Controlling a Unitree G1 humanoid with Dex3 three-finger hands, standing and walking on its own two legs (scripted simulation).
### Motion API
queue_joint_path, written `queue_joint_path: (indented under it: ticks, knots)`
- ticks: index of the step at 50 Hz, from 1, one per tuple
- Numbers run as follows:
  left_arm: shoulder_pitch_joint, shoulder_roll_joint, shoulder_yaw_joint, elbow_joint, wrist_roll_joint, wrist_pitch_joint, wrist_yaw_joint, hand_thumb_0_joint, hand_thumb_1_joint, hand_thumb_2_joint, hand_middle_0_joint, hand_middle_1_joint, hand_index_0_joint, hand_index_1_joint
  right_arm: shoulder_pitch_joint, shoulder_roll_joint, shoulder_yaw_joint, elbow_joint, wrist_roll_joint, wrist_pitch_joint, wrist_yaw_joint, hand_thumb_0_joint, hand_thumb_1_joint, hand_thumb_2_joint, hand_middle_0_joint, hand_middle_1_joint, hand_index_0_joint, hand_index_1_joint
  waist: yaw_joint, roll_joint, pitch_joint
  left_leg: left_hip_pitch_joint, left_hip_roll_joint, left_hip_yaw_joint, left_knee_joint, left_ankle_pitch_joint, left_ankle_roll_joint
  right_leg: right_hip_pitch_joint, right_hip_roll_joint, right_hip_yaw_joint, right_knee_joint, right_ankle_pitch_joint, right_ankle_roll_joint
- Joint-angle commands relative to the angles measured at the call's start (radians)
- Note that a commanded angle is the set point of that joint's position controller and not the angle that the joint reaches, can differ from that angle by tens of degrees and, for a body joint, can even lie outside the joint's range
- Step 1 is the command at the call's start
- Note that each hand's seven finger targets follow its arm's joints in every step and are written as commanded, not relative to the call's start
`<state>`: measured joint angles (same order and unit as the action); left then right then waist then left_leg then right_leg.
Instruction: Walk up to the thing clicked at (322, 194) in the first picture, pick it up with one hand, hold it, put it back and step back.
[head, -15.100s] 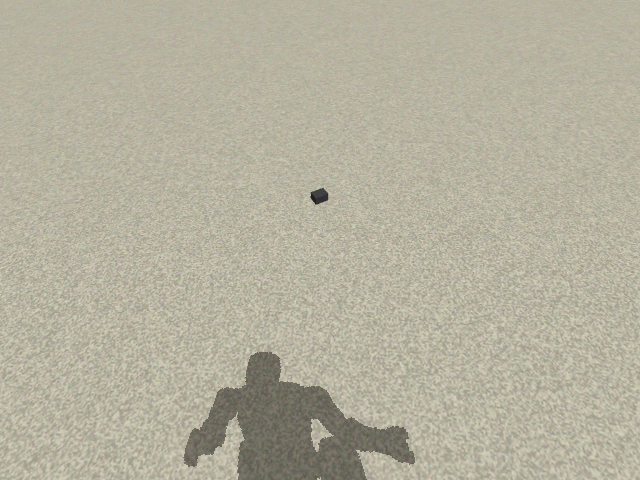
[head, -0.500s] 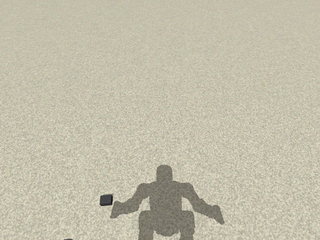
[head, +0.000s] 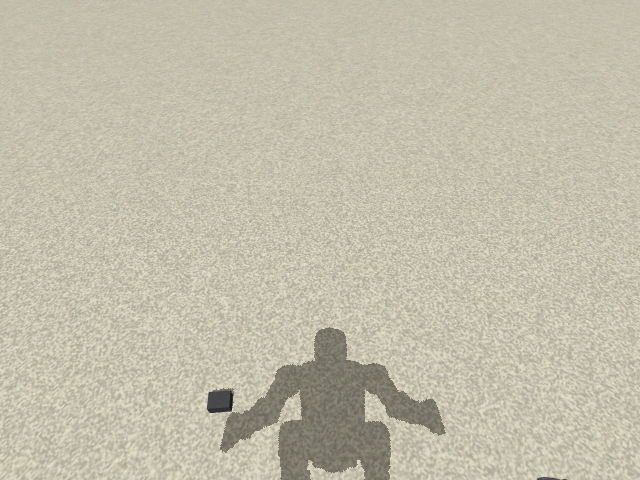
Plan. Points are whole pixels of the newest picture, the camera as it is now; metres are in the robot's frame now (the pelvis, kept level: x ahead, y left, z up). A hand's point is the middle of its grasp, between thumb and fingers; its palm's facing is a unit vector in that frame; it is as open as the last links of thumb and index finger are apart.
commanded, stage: stand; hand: left
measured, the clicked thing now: (220, 401) +0.46 +0.35 -0.76
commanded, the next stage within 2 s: walk up in 1.14 s
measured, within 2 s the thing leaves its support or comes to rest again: neither
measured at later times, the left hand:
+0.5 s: hand out of the picture +0.08 +0.25 -0.16, palm faces -0.04 -0.94 -0.33, open 7.4 cm
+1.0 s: hand out of the picture +0.10 +0.24 -0.16, palm faces -0.03 -0.94 -0.34, open 7.4 cm
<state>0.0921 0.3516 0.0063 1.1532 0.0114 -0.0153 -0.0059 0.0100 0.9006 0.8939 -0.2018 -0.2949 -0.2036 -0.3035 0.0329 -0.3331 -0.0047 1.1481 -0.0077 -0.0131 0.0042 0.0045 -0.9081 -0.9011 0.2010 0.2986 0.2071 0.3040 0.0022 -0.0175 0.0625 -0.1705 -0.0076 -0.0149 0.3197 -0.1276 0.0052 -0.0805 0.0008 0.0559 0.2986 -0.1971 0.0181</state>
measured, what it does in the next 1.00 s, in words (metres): stands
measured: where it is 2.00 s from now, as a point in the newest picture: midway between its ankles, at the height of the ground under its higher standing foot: outside the picture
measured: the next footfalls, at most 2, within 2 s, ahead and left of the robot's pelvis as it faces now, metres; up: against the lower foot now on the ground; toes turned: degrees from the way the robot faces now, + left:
left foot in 1.48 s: +0.06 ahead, +0.21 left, +0.00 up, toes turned +1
right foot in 1.94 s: +0.05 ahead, -0.02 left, +0.00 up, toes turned +3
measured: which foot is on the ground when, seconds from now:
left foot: down 0.00-1.00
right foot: down 0.00-1.00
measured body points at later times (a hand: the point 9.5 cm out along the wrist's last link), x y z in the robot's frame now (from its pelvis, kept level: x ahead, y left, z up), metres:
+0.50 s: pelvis +0.01 +0.00 +0.00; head +0.03 +0.00 +0.45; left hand +0.09 +0.30 -0.14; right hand +0.09 -0.30 -0.13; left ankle +0.03 +0.11 -0.75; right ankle -0.02 -0.13 -0.75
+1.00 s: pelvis +0.02 -0.01 +0.00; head +0.04 +0.00 +0.45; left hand +0.10 +0.29 -0.14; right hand +0.11 -0.31 -0.13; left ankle +0.03 +0.11 -0.75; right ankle -0.02 -0.13 -0.75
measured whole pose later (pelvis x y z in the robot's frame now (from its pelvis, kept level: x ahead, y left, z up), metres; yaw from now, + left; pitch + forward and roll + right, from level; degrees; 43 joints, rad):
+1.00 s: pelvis +0.02 -0.01 +0.00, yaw +1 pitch -1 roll +0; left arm 0.10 0.35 0.00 1.12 0.01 -0.01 0.00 0.01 0.90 0.89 -0.20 -0.29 -0.20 -0.30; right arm 0.07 -0.34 0.00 1.14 0.00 -0.01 0.00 0.00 -0.91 -0.90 0.20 0.30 0.21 0.30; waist -0.01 -0.01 0.05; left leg -0.14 -0.01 -0.03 0.32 -0.16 0.00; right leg -0.04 0.00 0.04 0.28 -0.22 0.01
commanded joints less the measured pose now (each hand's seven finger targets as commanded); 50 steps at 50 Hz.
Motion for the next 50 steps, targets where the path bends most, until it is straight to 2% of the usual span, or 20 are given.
queue_joint_path:
  ticks: [1, 3, 4, 5, 8, 11, 14, 19, 21, 23, 24, 28, 34, 36, 39, 44, 48, 50]
  knots:
    - [-0.033, 0.2, 0.038, -0.059, -0.007, -0.023, 0.016, 0.0, 0.9, 0.9, -0.2, -0.3, -0.2, -0.3, -0.047, -0.228, -0.046, -0.054, 0.0, -0.021, -0.008, 0.0, -0.9, -0.9, 0.2, 0.3, 0.2, 0.3, -0.01, 0.044, -0.118, 0.091, 0.13, -0.104, -0.038, 0.068, 0.022, -0.042, -0.112, 0.066, -0.046, 0.098, -0.027]
    - [-0.025, 0.201, 0.037, -0.059, -0.006, -0.02, 0.016, 0.0, 0.9, 0.9, -0.2, -0.3, -0.2, -0.3, -0.047, -0.228, -0.047, -0.053, 0.001, -0.019, -0.007, 0.0, -0.9, -0.9, 0.2, 0.3, 0.2, 0.3, -0.009, 0.049, -0.11, 0.084, 0.13, -0.113, -0.056, -0.001, 0.022, -0.057, -0.108, 0.063, -0.044, 0.063, -0.029]
    - [-0.024, 0.204, 0.037, -0.059, -0.005, -0.02, 0.015, 0.0, 0.9, 0.9, -0.2, -0.3, -0.2, -0.3, -0.048, -0.226, -0.047, -0.053, 0.001, -0.021, -0.007, 0.0, -0.9, -0.9, 0.2, 0.3, 0.2, 0.3, -0.008, 0.038, -0.108, 0.088, 0.131, -0.113, -0.055, 0.019, 0.022, -0.053, -0.111, 0.064, -0.043, 0.077, -0.032]
    - [-0.028, 0.204, 0.036, -0.063, -0.004, -0.023, 0.016, 0.0, 0.9, 0.9, -0.2, -0.3, -0.2, -0.3, -0.042, -0.224, -0.046, -0.055, 0.001, -0.021, -0.006, 0.0, -0.9, -0.9, 0.2, 0.3, 0.2, 0.3, -0.01, 0.024, -0.123, 0.086, 0.133, -0.107, -0.042, 0.08, 0.022, -0.034, -0.114, 0.061, -0.038, 0.108, -0.031]
    - [-0.022, 0.205, 0.036, -0.064, -0.007, -0.022, 0.016, 0.0, 0.9, 0.9, -0.2, -0.3, -0.2, -0.3, -0.038, -0.225, -0.045, -0.049, 0.001, -0.023, -0.008, 0.0, -0.9, -0.9, 0.2, 0.3, 0.2, 0.3, -0.007, 0.034, -0.135, 0.106, 0.131, -0.103, -0.033, 0.122, 0.022, -0.031, -0.118, 0.065, -0.036, 0.129, -0.032]
    - [-0.012, 0.199, 0.033, -0.063, -0.005, -0.021, 0.018, 0.0, 0.9, 0.9, -0.2, -0.3, -0.2, -0.3, -0.039, -0.228, -0.046, -0.051, 0.003, -0.021, -0.008, 0.0, -0.9, -0.9, 0.2, 0.3, 0.2, 0.3, -0.007, 0.016, -0.11, 0.091, 0.127, -0.106, -0.036, 0.099, 0.021, -0.043, -0.113, 0.06, -0.044, 0.105, -0.029]
    - [-0.014, 0.21, 0.036, -0.066, -0.005, -0.02, 0.018, 0.0, 0.9, 0.9, -0.2, -0.3, -0.2, -0.3, -0.024, -0.226, -0.044, -0.047, 0.002, -0.018, -0.007, 0.0, -0.9, -0.9, 0.2, 0.3, 0.2, 0.3, -0.012, 0.023, -0.1, 0.074, 0.124, -0.11, -0.052, 0.02, 0.023, -0.048, -0.117, 0.063, -0.05, 0.067, -0.032]
    - [-0.012, 0.211, 0.036, -0.071, -0.004, -0.021, 0.02, 0.0, 0.9, 0.9, -0.2, -0.3, -0.2, -0.3, -0.017, -0.228, -0.044, -0.048, 0.002, -0.019, -0.007, 0.0, -0.9, -0.9, 0.2, 0.3, 0.2, 0.3, -0.011, 0.017, -0.114, 0.086, 0.127, -0.108, -0.038, 0.094, 0.023, -0.033, -0.12, 0.059, -0.042, 0.102, -0.033]
    - [-0.012, 0.213, 0.037, -0.072, -0.005, -0.02, 0.02, 0.0, 0.9, 0.9, -0.2, -0.3, -0.2, -0.3, -0.018, -0.227, -0.043, -0.048, 0.002, -0.018, -0.008, 0.0, -0.9, -0.9, 0.2, 0.3, 0.2, 0.3, -0.008, 0.021, -0.109, 0.074, 0.124, -0.109, -0.041, 0.073, 0.024, -0.029, -0.121, 0.058, -0.044, 0.089, -0.032]
    - [-0.011, 0.207, 0.034, -0.073, -0.005, -0.02, 0.019, 0.0, 0.9, 0.9, -0.2, -0.3, -0.2, -0.3, -0.017, -0.226, -0.042, -0.049, 0.002, -0.019, -0.008, 0.0, -0.9, -0.9, 0.2, 0.3, 0.2, 0.3, -0.007, 0.015, -0.109, 0.074, 0.125, -0.108, -0.038, 0.112, 0.021, -0.025, -0.12, 0.055, -0.04, 0.107, -0.032]
    - [-0.006, 0.204, 0.034, -0.072, -0.007, -0.021, 0.019, 0.0, 0.9, 0.9, -0.2, -0.3, -0.2, -0.3, -0.016, -0.228, -0.042, -0.048, 0.003, -0.019, -0.008, 0.0, -0.9, -0.9, 0.2, 0.3, 0.2, 0.3, -0.006, 0.026, -0.099, 0.074, 0.123, -0.108, -0.038, 0.098, 0.022, -0.033, -0.121, 0.059, -0.047, 0.103, -0.031]
    - [-0.008, 0.213, 0.036, -0.076, -0.007, -0.023, 0.021, 0.0, 0.9, 0.9, -0.2, -0.3, -0.2, -0.3, -0.004, -0.226, -0.042, -0.046, 0.004, -0.021, -0.01, 0.0, -0.9, -0.9, 0.2, 0.3, 0.2, 0.3, -0.01, 0.024, -0.134, 0.109, 0.127, -0.101, -0.016, 0.207, 0.021, -0.008, -0.126, 0.057, -0.033, 0.192, -0.031]
    - [-0.015, 0.213, 0.037, -0.077, -0.007, -0.019, 0.021, 0.0, 0.9, 0.9, -0.2, -0.3, -0.2, -0.3, -0.007, -0.224, -0.038, -0.05, 0.004, -0.019, -0.012, 0.0, -0.9, -0.9, 0.2, 0.3, 0.2, 0.3, -0.01, 0.02, -0.114, 0.101, 0.126, -0.102, -0.019, 0.189, 0.016, -0.011, -0.122, 0.054, -0.036, 0.18, -0.03]
    - [-0.011, 0.205, 0.035, -0.077, -0.005, -0.018, 0.022, 0.0, 0.9, 0.9, -0.2, -0.3, -0.2, -0.3, -0.008, -0.231, -0.041, -0.051, 0.004, -0.016, -0.012, 0.0, -0.9, -0.9, 0.2, 0.3, 0.2, 0.3, -0.01, 0.03, -0.106, 0.096, 0.124, -0.102, -0.023, 0.152, 0.018, -0.017, -0.123, 0.056, -0.048, 0.155, -0.029]
    - [-0.01, 0.212, 0.037, -0.081, -0.003, -0.02, 0.023, 0.0, 0.9, 0.9, -0.2, -0.3, -0.2, -0.3, -0.009, -0.228, -0.041, -0.056, 0.003, -0.018, -0.012, 0.0, -0.9, -0.9, 0.2, 0.3, 0.2, 0.3, -0.009, 0.019, -0.134, 0.126, 0.135, -0.101, -0.005, 0.23, 0.018, 0.001, -0.126, 0.051, -0.031, 0.22, -0.032]
    - [-0.01, 0.217, 0.038, -0.079, -0.006, -0.02, 0.023, 0.0, 0.9, 0.9, -0.2, -0.3, -0.2, -0.3, -0.004, -0.226, -0.038, -0.059, 0.005, -0.017, -0.013, 0.0, -0.9, -0.9, 0.2, 0.3, 0.2, 0.3, -0.009, 0.009, -0.13, 0.112, 0.13, -0.101, -0.013, 0.211, 0.02, 0.012, -0.126, 0.049, -0.037, 0.213, -0.029]
    - [-0.002, 0.213, 0.04, -0.08, -0.006, -0.02, 0.023, 0.0, 0.9, 0.9, -0.2, -0.3, -0.2, -0.3, -0.002, -0.226, -0.038, -0.063, 0.006, -0.018, -0.014, 0.0, -0.9, -0.9, 0.2, 0.3, 0.2, 0.3, -0.007, 0.017, -0.137, 0.133, 0.132, -0.097, -0.002, 0.257, 0.022, 0.017, -0.129, 0.048, -0.032, 0.249, -0.03]
    - [-0.004, 0.214, 0.041, -0.077, -0.006, -0.017, 0.023, 0.0, 0.9, 0.9, -0.2, -0.3, -0.2, -0.3, 0.001, -0.226, -0.037, -0.064, 0.005, -0.018, -0.015, 0.0, -0.9, -0.9, 0.2, 0.3, 0.2, 0.3, -0.007, 0.019, -0.119, 0.121, 0.129, -0.099, -0.013, 0.222, 0.018, 0.01, -0.123, 0.045, -0.037, 0.211, -0.031]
